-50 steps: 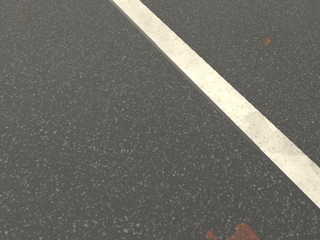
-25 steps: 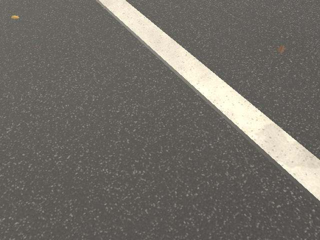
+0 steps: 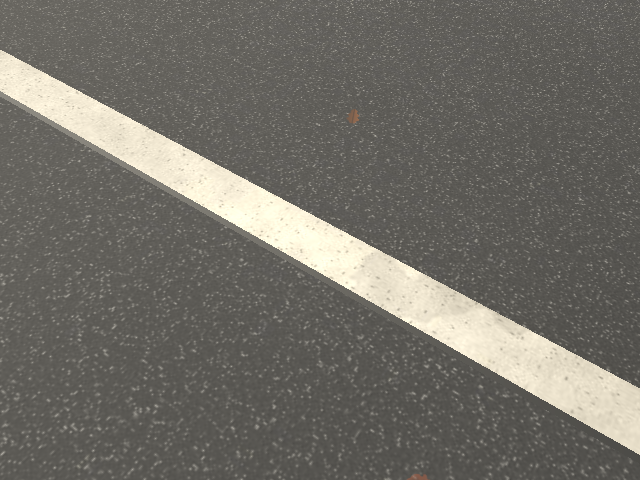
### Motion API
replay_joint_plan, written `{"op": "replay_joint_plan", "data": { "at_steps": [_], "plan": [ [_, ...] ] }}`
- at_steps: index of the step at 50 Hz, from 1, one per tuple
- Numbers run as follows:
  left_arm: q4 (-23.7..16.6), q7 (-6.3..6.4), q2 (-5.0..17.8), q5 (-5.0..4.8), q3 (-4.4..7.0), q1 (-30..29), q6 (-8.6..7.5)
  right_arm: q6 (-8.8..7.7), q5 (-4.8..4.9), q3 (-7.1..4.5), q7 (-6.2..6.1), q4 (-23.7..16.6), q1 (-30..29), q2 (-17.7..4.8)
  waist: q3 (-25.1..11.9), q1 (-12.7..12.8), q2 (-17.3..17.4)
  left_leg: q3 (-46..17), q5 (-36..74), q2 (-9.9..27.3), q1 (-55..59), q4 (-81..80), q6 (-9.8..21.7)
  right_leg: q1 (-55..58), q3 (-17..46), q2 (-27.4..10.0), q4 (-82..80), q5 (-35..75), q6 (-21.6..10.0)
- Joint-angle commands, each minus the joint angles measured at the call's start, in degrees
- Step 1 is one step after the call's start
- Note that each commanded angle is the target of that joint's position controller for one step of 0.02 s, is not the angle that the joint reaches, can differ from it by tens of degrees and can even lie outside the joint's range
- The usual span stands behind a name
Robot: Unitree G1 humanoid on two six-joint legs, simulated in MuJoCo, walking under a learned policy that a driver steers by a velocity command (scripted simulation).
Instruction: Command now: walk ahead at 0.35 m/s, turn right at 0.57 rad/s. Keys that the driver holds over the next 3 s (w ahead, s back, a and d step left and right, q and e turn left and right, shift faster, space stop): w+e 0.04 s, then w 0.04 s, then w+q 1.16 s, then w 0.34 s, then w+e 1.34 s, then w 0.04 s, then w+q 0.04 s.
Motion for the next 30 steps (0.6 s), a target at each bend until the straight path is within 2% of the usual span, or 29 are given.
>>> {"op": "replay_joint_plan", "data": {
  "at_steps": [1,4,7,10,11,12,13,14,15,16,17,18,19,20,21,23,25,27,30],
  "plan": [
    [-6.20,-0.58,2.96,-0.18,0.49,-6.60,-1.59,-1.45,0.04,-2.16,-0.13,-3.02,-0.03,-8.67,5.59,-1.81,9.73,-12.33,-10.42,14.98,5.64,-12.64,7.61,-13.91,1.17,-2.53,-2.71,3.61,1.26],
    [-7.39,-1.29,1.05,0.04,-0.30,-7.78,-1.99,-1.46,0.35,-2.60,0.30,-1.98,1.35,-9.83,5.93,-2.33,9.35,-8.81,-5.80,15.98,5.96,-13.25,8.53,-11.82,0.19,-3.36,-10.76,5.43,1.42],
    [-8.50,-2.19,-1.00,0.39,-1.58,-9.97,-2.85,-1.19,1.60,-2.72,1.02,-0.64,1.84,-10.69,7.29,-2.09,8.90,-5.97,-1.42,15.40,1.41,-13.43,9.37,-3.88,-4.42,-4.10,-20.86,4.90,0.16],
    [-9.15,-3.02,0.02,-0.20,-1.68,-11.08,-3.87,-0.80,2.68,-2.95,1.85,0.53,3.19,-12.09,8.02,-2.03,9.66,-6.62,0.39,16.14,-0.67,-11.63,9.86,4.14,-6.44,-2.97,-28.26,1.07,-1.81],
    [-9.05,-3.21,0.96,-0.52,-1.36,-9.85,-4.21,-0.55,2.89,-3.03,2.06,0.93,3.24,-12.63,7.71,-0.89,9.93,-7.76,0.83,16.91,-0.50,-10.47,9.73,7.05,-6.53,-2.37,-30.82,0.24,-2.67],
    [-8.08,-3.24,1.88,-0.72,-0.82,-6.26,-4.55,-0.19,3.07,-2.98,2.16,1.15,2.18,-13.00,6.51,1.89,9.80,-7.76,3.65,16.86,-1.38,-7.55,8.92,12.72,-7.28,-1.28,-34.46,1.74,-3.62],
    [-5.97,-2.89,3.92,-0.69,0.36,0.23,-4.73,-0.06,2.88,-2.48,2.19,1.36,1.74,-12.07,2.93,5.43,8.56,-6.01,12.30,14.83,-3.80,-0.14,7.35,22.92,-8.12,0.40,-36.98,3.53,-4.82],
    [-3.76,-2.15,7.23,-0.45,1.94,9.06,-4.79,-0.33,2.22,-1.31,2.28,1.37,1.84,-9.04,-4.13,9.60,5.73,-2.18,14.90,10.65,-8.96,13.60,4.57,36.81,-5.06,-2.25,-36.74,4.16,-6.48],
    [-3.06,-1.09,13.06,1.31,2.93,16.80,-4.50,-0.88,0.19,0.87,2.37,-1.33,2.72,-2.08,-12.95,10.39,-9.38,1.31,-8.23,3.91,-25.98,36.97,-0.04,53.81,15.46,-18.51,-38.97,-0.52,-11.51],
    [-3.42,-1.34,12.28,2.14,2.43,16.90,-5.13,-1.91,2.44,0.42,1.81,-1.71,4.16,-3.61,-16.30,9.55,-14.13,-7.56,-19.84,-1.44,-34.88,50.24,-0.95,52.28,35.02,-24.82,-47.93,-10.82,-17.37],
    [-3.43,-1.83,7.58,1.65,0.95,13.25,-5.68,-2.12,3.87,-1.12,1.78,-1.64,2.45,-8.73,-9.62,8.97,-8.90,-10.96,-16.18,1.77,-38.51,54.75,-0.29,47.05,28.73,-23.35,-49.40,-14.54,-16.06],
    [-3.24,-1.99,4.64,1.00,0.06,9.87,-5.90,-1.96,3.84,-1.34,1.94,-2.10,0.10,-9.22,-4.45,7.26,-8.40,-9.34,-11.10,4.29,-39.30,54.02,0.56,41.78,20.47,-20.79,-50.11,-13.70,-14.01],
    [-3.27,-2.06,2.62,0.94,-0.57,6.08,-6.07,-1.58,3.15,-1.38,1.78,-1.60,-0.79,-8.47,-1.54,5.48,-5.70,-8.94,-5.99,6.03,-37.78,51.77,0.46,37.06,14.96,-18.09,-51.64,-9.54,-12.51],
    [-3.16,-2.04,1.10,1.28,-0.92,3.76,-6.42,-0.97,2.68,-1.62,1.88,-1.29,-0.88,-8.08,0.59,4.09,-6.34,-9.10,-2.26,7.18,-35.56,49.47,0.22,33.43,9.71,-16.12,-53.21,-3.68,-11.59],
    [-2.91,-1.88,0.20,1.69,-1.02,2.52,-6.81,-0.29,2.77,-1.58,2.18,-0.61,0.05,-7.11,1.35,3.00,-6.13,-9.02,0.51,7.54,-33.13,48.89,0.09,31.22,5.54,-14.65,-54.38,0.97,-10.88],
    [-1.89,-1.54,0.24,1.85,-0.72,2.62,-7.70,0.69,2.81,-1.24,2.50,-0.29,0.37,-4.93,2.15,2.12,-3.53,-8.98,3.31,7.21,-33.08,48.15,-0.34,30.14,0.28,-14.29,-55.45,10.07,-11.21],
    [-0.84,-1.21,0.99,2.03,-0.37,3.25,-8.00,1.20,2.58,-1.16,2.47,-1.00,-1.34,-4.34,3.56,1.95,-1.52,-9.66,6.30,6.82,-35.37,45.15,-0.96,30.30,-3.57,-14.39,-56.32,15.09,-11.77],
    [-0.05,-0.80,1.42,1.94,-0.23,3.56,-7.81,1.16,2.41,-0.87,2.70,-2.29,-4.34,-3.92,5.15,2.34,-1.01,-9.36,10.60,6.35,-36.89,38.56,-1.37,30.82,-6.94,-14.13,-57.21,16.68,-11.84],
    [0.66,-0.20,3.05,1.60,0.14,4.28,-7.31,0.84,2.06,-0.10,3.89,-4.54,-10.50,-3.04,7.19,4.21,-0.03,-4.93,16.44,5.83,-35.14,28.04,-0.86,31.10,-11.88,-13.73,-58.48,18.08,-11.06]
  ]
}}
